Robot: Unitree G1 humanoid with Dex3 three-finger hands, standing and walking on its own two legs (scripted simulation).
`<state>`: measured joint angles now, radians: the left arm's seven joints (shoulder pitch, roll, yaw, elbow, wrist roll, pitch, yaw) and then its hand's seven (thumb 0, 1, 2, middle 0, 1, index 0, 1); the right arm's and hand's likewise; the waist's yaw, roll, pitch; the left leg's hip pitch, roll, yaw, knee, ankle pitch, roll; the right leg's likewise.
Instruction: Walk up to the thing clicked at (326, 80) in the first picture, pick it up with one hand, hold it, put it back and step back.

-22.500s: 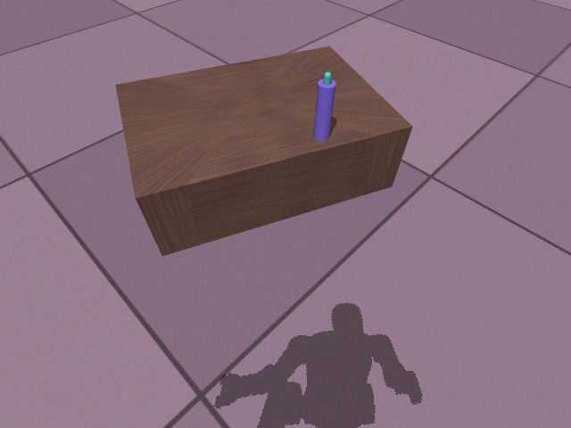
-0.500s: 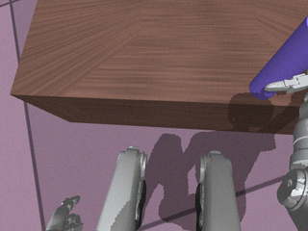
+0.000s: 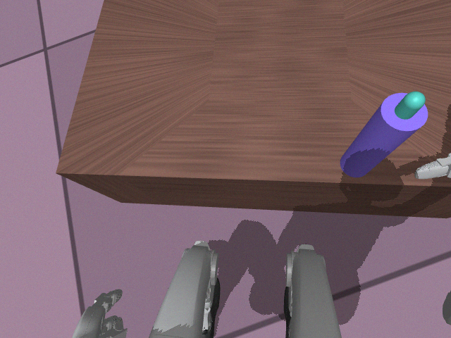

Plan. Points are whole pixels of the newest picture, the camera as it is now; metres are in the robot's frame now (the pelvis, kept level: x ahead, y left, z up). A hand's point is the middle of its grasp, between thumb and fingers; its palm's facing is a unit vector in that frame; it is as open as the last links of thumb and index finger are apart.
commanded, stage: home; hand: right
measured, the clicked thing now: (378, 138) +0.46 -0.24 -0.08
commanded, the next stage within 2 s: none
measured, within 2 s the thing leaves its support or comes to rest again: neither
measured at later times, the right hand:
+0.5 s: hand out of the picture +0.31 -0.27 +0.05, palm faces +0.24 +0.92 -0.31, open 17.2 cm
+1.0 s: hand (416, 306) +0.20 -0.18 +0.09, palm faces +0.24 +0.94 -0.26, open 17.3 cm
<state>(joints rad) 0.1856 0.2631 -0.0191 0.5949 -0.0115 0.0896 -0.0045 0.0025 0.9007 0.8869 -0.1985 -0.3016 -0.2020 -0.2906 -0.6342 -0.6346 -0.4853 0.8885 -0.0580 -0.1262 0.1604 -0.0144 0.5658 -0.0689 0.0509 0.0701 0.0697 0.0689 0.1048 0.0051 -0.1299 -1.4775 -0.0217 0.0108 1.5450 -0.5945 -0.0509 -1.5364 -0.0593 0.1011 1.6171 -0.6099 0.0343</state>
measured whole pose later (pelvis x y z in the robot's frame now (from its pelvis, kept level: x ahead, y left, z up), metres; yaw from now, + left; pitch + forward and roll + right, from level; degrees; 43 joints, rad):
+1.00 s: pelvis +0.05 +0.02 +0.15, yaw -5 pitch +6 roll +1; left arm 0.21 0.21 -0.03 0.50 -0.02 -0.05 0.16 0.01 0.89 0.90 -0.20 -0.30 -0.20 -0.30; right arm 0.42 -0.19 0.00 0.09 0.03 0.19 -0.14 -0.01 0.52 -0.07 0.06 0.06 0.06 0.06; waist 0.00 -0.02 -0.08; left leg -0.55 0.02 0.03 0.89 -0.45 -0.02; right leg -0.59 -0.04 0.07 0.91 -0.43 0.05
